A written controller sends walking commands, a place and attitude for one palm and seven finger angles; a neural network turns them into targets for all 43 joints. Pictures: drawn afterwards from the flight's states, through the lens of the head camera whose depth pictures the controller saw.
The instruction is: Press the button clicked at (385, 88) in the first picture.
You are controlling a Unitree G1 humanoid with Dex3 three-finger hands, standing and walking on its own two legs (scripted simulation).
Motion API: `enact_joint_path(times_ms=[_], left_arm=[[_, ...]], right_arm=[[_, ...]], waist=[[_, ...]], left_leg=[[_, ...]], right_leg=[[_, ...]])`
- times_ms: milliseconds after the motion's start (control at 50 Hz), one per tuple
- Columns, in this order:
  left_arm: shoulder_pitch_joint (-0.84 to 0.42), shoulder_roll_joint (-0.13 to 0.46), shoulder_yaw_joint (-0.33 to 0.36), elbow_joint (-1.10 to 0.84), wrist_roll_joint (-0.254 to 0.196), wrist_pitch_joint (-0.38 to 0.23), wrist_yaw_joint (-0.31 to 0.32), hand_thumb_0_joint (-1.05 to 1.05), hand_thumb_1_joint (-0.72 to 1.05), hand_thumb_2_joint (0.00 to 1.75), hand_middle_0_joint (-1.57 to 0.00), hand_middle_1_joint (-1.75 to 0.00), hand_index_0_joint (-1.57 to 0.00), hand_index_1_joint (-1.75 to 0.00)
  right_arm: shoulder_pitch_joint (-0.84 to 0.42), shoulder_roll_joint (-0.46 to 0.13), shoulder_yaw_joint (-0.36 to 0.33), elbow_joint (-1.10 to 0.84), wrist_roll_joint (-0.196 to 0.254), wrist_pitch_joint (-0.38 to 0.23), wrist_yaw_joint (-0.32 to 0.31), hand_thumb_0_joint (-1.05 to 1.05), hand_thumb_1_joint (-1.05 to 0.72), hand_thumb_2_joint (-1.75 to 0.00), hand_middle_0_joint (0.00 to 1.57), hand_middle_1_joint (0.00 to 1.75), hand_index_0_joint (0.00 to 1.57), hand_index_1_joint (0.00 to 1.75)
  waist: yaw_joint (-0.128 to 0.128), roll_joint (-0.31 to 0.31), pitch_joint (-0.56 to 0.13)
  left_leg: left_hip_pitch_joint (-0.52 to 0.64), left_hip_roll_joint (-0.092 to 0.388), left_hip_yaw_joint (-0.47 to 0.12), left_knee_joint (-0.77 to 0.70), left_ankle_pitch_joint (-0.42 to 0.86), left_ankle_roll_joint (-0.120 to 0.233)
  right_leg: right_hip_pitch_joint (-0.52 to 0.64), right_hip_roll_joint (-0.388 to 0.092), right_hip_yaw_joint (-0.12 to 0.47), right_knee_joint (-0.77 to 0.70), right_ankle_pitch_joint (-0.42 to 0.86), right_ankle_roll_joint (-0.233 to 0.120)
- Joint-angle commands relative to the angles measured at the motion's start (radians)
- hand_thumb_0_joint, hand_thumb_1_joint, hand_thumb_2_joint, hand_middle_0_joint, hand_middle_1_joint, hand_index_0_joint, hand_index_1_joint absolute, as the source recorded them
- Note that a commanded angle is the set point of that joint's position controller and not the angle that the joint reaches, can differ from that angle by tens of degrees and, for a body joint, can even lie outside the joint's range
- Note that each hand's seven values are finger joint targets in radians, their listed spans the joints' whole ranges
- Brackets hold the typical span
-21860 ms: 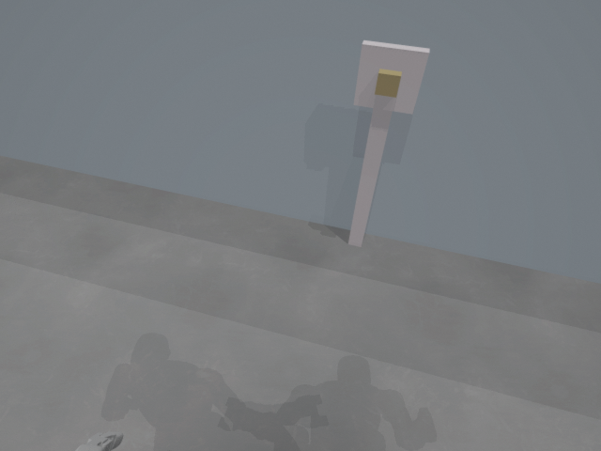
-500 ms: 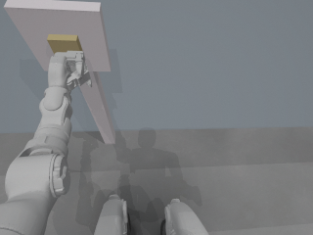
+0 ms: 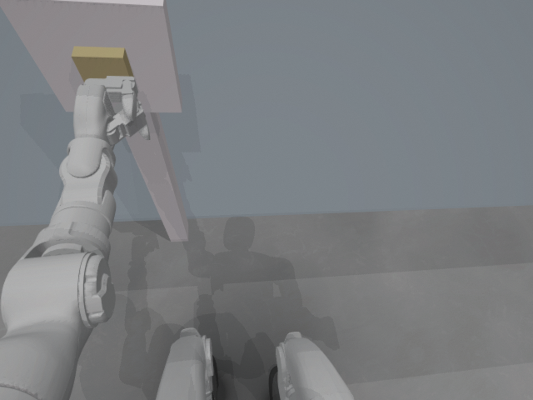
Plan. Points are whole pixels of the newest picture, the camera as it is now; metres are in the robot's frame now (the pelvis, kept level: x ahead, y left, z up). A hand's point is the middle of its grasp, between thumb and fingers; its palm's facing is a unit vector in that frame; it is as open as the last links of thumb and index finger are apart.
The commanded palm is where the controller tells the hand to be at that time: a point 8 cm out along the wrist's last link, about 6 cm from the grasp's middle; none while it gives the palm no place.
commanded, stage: pull the fist back off the button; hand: left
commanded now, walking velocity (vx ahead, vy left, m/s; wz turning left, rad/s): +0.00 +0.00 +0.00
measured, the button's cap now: (107, 67) +0.57 +0.18 +0.11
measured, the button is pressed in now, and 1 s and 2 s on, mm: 9 0 0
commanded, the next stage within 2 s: draw the hand back to the body in 0.84 s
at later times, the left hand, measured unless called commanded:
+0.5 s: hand (138, 139) +0.47 +0.14 +0.08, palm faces +0.00 -1.00 -0.02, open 3.2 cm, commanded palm +0.44 +0.19 +0.08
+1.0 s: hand (138, 171) +0.42 +0.14 +0.08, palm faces -0.03 -1.00 -0.02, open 3.2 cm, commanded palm +0.38 +0.20 +0.09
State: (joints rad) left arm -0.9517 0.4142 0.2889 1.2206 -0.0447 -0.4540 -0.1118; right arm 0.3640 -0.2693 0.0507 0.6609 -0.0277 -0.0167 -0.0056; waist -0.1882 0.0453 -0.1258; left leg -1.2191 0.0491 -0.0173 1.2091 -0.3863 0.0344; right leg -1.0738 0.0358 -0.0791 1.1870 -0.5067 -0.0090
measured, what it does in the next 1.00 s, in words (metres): stands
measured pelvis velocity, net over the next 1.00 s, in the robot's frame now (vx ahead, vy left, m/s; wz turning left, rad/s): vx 0.05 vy -0.02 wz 0.03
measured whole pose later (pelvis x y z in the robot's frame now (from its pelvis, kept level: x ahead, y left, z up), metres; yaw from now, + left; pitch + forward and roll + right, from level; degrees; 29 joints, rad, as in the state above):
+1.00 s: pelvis +0.05 -0.02 +0.03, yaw +2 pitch +16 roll -2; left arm -0.33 0.22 0.14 0.61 -0.19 -0.43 -0.18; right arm 0.21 -0.25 0.02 0.58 0.02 0.02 -0.02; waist -0.04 0.04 -0.13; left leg -0.96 0.04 -0.01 1.11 -0.44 0.00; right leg -0.82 0.03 -0.07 1.10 -0.56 -0.03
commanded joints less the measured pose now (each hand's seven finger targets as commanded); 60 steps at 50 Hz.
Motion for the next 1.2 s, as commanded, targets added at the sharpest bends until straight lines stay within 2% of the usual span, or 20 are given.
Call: enact_joint_path(times_ms=[0, 80, 120, 180, 300, 400, 480, 620, 640, 720, 780, 800, 880, 920, 980, 1000, 1020, 1040, 1100, 1180], left_arm=[[-0.512, 0.209, 0.035, -0.292, -0.040, -0.055, 0.022, 0.00, 0.90, 0.90, -1.30, -1.50, -1.30, -1.50], [-0.437, 0.177, 0.025, -0.311, -0.050, -0.056, 0.018, 0.00, 0.90, 0.90, -1.30, -1.50, -1.30, -1.50], [-0.402, 0.151, 0.020, -0.347, -0.055, -0.066, 0.017, 0.00, 0.90, 0.90, -1.30, -1.50, -1.30, -1.50], [-0.294, 0.129, 0.023, -0.407, -0.067, -0.079, 0.016, 0.00, 0.90, 0.90, -1.30, -1.50, -1.30, -1.50], [-0.098, 0.071, -0.005, -0.480, -0.084, -0.083, 0.007, 0.00, 0.90, 0.90, -1.30, -1.50, -1.30, -1.50], [0.090, 0.007, -0.045, -0.575, -0.100, -0.069, -0.012, 0.00, 0.90, 0.90, -1.30, -1.50, -1.30, -1.50], [0.200, -0.050, -0.089, -0.662, -0.126, -0.049, -0.028, 0.00, 0.90, 0.90, -1.30, -1.50, -1.30, -1.50], [0.339, -0.013, -0.069, -0.868, -0.145, -0.081, -0.027, 0.00, 0.90, 0.90, -1.30, -1.50, -1.30, -1.50], [0.363, -0.048, -0.100, -0.871, -0.146, -0.080, -0.032, 0.00, 0.90, 0.90, -1.30, -1.50, -1.30, -1.50], [0.426, -0.062, -0.122, -0.879, -0.155, -0.062, -0.055, 0.00, 0.90, 0.90, -1.30, -1.50, -1.30, -1.50], [0.350, -0.086, -0.153, -0.870, -0.158, -0.046, -0.067, 0.00, 0.90, 0.90, -1.30, -1.50, -1.30, -1.50], [0.348, -0.068, -0.132, -0.864, -0.161, -0.043, -0.068, 0.00, 0.90, 0.90, -1.30, -1.50, -1.30, -1.50], [0.258, -0.058, -0.128, -0.845, -0.162, -0.051, -0.065, 0.00, 0.90, 0.90, -1.30, -1.50, -1.30, -1.50], [0.255, -0.029, -0.102, -0.824, -0.160, -0.052, -0.059, 0.00, 0.90, 0.90, -1.30, -1.50, -1.30, -1.50], [0.365, 0.013, -0.063, -0.949, -0.167, -0.043, -0.054, 0.00, 0.90, 0.90, -1.30, -1.50, -1.30, -1.50], [0.433, 0.020, -0.055, -0.986, -0.174, -0.027, -0.055, 0.00, 0.90, 0.90, -1.30, -1.50, -1.30, -1.50], [0.493, 0.054, -0.024, -1.005, -0.180, -0.012, -0.053, 0.00, 0.90, 0.90, -1.30, -1.50, -1.30, -1.50], [0.566, 0.026, -0.044, -1.018, -0.186, 0.011, -0.058, 0.00, 0.90, 0.90, -1.30, -1.50, -1.30, -1.50], [0.635, 0.014, -0.052, -1.035, -0.208, 0.072, -0.068, 0.00, 0.90, 0.90, -1.30, -1.50, -1.30, -1.50], [0.703, -0.029, -0.087, -1.076, -0.239, 0.114, -0.093, 0.00, 0.90, 0.90, -1.30, -1.50, -1.30, -1.50]], right_arm=[[0.119, -0.190, -0.078, -0.068, 0.000, -0.013, -0.002, 0.00, -0.90, -0.90, 0.20, 0.30, 0.20, 0.30], [0.111, -0.182, -0.082, -0.079, 0.007, -0.001, 0.001, 0.00, -0.90, -0.90, 0.20, 0.30, 0.20, 0.30], [0.107, -0.176, -0.086, -0.085, 0.008, -0.001, 0.004, 0.00, -0.90, -0.90, 0.20, 0.30, 0.20, 0.30], [0.096, -0.167, -0.091, -0.099, 0.011, 0.011, 0.007, 0.00, -0.90, -0.90, 0.20, 0.30, 0.20, 0.30], [0.070, -0.153, -0.098, -0.123, 0.022, 0.032, 0.012, 0.00, -0.90, -0.90, 0.20, 0.30, 0.20, 0.30], [0.042, -0.142, -0.105, -0.148, 0.032, 0.045, 0.018, 0.00, -0.90, -0.90, 0.20, 0.30, 0.20, 0.30], [0.019, -0.134, -0.107, -0.166, 0.040, 0.050, 0.020, 0.00, -0.90, -0.90, 0.20, 0.30, 0.20, 0.30], [-0.029, -0.124, -0.106, -0.187, 0.042, 0.034, 0.008, 0.00, -0.90, -0.90, 0.20, 0.30, 0.20, 0.30], [-0.042, -0.116, -0.104, -0.190, 0.043, 0.032, 0.007, 0.00, -0.90, -0.90, 0.20, 0.30, 0.20, 0.30], [-0.062, -0.117, -0.102, -0.193, 0.046, 0.027, 0.002, 0.00, -0.90, -0.90, 0.20, 0.30, 0.20, 0.30], [-0.080, -0.116, -0.100, -0.183, 0.048, 0.021, -0.006, 0.00, -0.90, -0.90, 0.20, 0.30, 0.20, 0.30], [-0.078, -0.120, -0.100, -0.180, 0.047, 0.019, -0.010, 0.00, -0.90, -0.90, 0.20, 0.30, 0.20, 0.30], [-0.094, -0.118, -0.092, -0.168, 0.046, 0.005, -0.019, 0.00, -0.90, -0.90, 0.20, 0.30, 0.20, 0.30], [-0.091, -0.123, -0.092, -0.165, 0.045, 0.000, -0.023, 0.00, -0.90, -0.90, 0.20, 0.30, 0.20, 0.30], [-0.105, -0.118, -0.092, -0.208, 0.049, -0.003, -0.020, 0.00, -0.90, -0.90, 0.20, 0.30, 0.20, 0.30], [-0.111, -0.116, -0.090, -0.226, 0.053, -0.003, -0.018, 0.00, -0.90, -0.90, 0.20, 0.30, 0.20, 0.30], [-0.106, -0.122, -0.090, -0.236, 0.054, -0.001, -0.018, 0.00, -0.90, -0.90, 0.20, 0.30, 0.20, 0.30], [-0.119, -0.111, -0.084, -0.253, 0.060, 0.003, -0.017, 0.00, -0.90, -0.90, 0.20, 0.30, 0.20, 0.30], [-0.127, -0.109, -0.079, -0.268, 0.073, 0.007, -0.025, 0.00, -0.90, -0.90, 0.20, 0.30, 0.20, 0.30], [-0.143, -0.113, -0.073, -0.283, 0.083, -0.006, -0.035, 0.00, -0.90, -0.90, 0.20, 0.30, 0.20, 0.30]], waist=[[-0.015, 0.119, -0.475], [-0.002, 0.072, -0.443], [0.010, 0.088, -0.465], [0.044, 0.078, -0.486], [0.068, 0.004, -0.431], [0.096, 0.013, -0.421], [0.099, -0.012, -0.395], [0.130, -0.007, -0.427], [0.124, -0.005, -0.418], [0.118, -0.027, -0.359], [0.098, -0.013, -0.331], [0.100, -0.040, -0.339], [0.101, 0.002, -0.337], [0.103, -0.029, -0.350], [0.165, 0.057, -0.483], [0.179, 0.068, -0.501], [0.188, 0.029, -0.512], [0.192, 0.028, -0.478], [0.170, -0.085, -0.327], [0.154, -0.102, -0.197]], left_leg=[[0.570, -0.013, -0.112, -0.195, -0.114, -0.006], [0.555, -0.015, -0.098, -0.201, -0.093, -0.005], [0.591, -0.017, -0.093, -0.200, -0.048, -0.005], [0.635, -0.016, -0.080, -0.203, 0.042, -0.010], [0.608, -0.026, -0.041, -0.205, 0.126, -0.004], [0.647, -0.031, -0.022, -0.211, 0.217, -0.006], [0.661, -0.034, -0.013, -0.211, 0.278, -0.003], [0.681, -0.039, -0.006, -0.206, 0.338, -0.001], [0.678, -0.041, -0.001, -0.207, 0.329, -0.001], [0.647, -0.041, -0.003, -0.209, 0.283, 0.002], [0.636, -0.041, -0.008, -0.204, 0.229, 0.000], [0.629, -0.041, -0.011, -0.201, 0.223, 0.001], [0.619, -0.042, -0.021, -0.195, 0.170, -0.004], [0.607, -0.040, -0.022, -0.191, 0.164, 0.000], [0.714, -0.046, -0.013, -0.232, 0.246, -0.006], [0.744, -0.046, -0.008, -0.250, 0.264, -0.007], [0.744, -0.045, -0.013, -0.267, 0.287, -0.006], [0.732, -0.048, 0.001, -0.283, 0.287, -0.003], [0.649, -0.048, 0.014, -0.328, 0.202, 0.008], [0.672, -0.048, 0.012, -0.381, 0.141, 0.011]], right_leg=[[0.000, 0.023, 0.038, -0.216, 0.010, -0.019], [0.038, 0.025, 0.040, -0.228, 0.019, -0.016], [0.050, 0.026, 0.038, -0.226, 0.045, -0.019], [0.095, 0.028, 0.033, -0.231, 0.100, -0.022], [0.195, 0.031, 0.044, -0.258, 0.188, -0.016], [0.242, 0.028, 0.044, -0.259, 0.299, -0.015], [0.276, 0.026, 0.044, -0.266, 0.386, -0.011], [0.359, 0.017, 0.063, -0.251, 0.485, -0.009], [0.359, 0.014, 0.067, -0.255, 0.491, -0.005], [0.353, 0.012, 0.068, -0.263, 0.457, -0.004], [0.311, 0.007, 0.068, -0.269, 0.399, -0.002], [0.317, 0.006, 0.069, -0.270, 0.392, -0.002], [0.278, 0.004, 0.071, -0.266, 0.312, -0.007], [0.286, 0.006, 0.076, -0.267, 0.301, -0.007], [0.395, 0.005, 0.078, -0.274, 0.381, -0.012], [0.427, 0.008, 0.074, -0.287, 0.399, -0.012], [0.471, 0.013, 0.068, -0.289, 0.420, -0.013], [0.496, 0.012, 0.073, -0.310, 0.444, -0.007], [0.533, 0.008, 0.084, -0.375, 0.411, 0.012], [0.515, 0.006, 0.075, -0.439, 0.332, 0.014]])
